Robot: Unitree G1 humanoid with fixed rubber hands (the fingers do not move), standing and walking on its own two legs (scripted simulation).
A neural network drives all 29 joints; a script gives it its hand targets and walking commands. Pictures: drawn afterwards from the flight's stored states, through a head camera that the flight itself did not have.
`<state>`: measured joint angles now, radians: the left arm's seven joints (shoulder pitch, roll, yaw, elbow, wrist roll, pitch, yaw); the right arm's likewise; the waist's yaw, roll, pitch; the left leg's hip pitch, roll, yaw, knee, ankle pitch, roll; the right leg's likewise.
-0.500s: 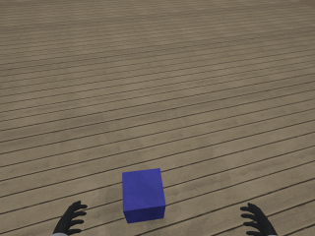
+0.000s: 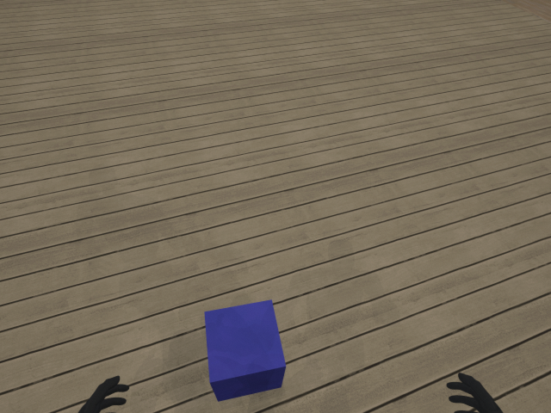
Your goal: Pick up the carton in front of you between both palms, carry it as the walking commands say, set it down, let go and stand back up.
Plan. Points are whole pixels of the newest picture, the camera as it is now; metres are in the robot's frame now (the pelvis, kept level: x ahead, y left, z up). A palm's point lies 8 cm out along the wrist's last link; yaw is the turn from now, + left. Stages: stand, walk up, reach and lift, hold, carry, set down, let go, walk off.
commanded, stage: stand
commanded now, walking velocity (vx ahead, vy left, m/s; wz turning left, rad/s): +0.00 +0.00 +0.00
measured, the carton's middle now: (244, 351) +0.40 +0.10 -0.64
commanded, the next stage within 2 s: none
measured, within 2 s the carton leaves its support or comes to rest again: neither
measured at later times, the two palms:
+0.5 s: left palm out of the picture +0.07 +0.30 -0.10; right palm out of the picture +0.08 -0.31 -0.08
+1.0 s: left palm out of the picture +0.05 +0.31 -0.10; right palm out of the picture +0.06 -0.31 -0.08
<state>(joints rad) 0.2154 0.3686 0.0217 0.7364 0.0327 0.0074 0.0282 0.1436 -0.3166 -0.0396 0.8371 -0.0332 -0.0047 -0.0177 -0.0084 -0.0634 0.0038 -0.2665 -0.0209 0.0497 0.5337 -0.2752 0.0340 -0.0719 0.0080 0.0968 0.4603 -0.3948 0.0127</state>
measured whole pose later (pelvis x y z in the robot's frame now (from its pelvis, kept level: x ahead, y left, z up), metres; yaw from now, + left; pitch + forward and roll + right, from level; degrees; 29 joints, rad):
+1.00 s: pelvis -0.03 +0.00 +0.01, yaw +0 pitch -2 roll +0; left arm 0.19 0.40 0.01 0.96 0.02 -0.01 0.02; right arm 0.10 -0.37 -0.02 1.05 -0.01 -0.01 -0.01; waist -0.01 -0.04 0.03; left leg -0.20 -0.01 0.04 0.41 -0.17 0.03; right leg -0.01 0.01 0.09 0.34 -0.29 0.01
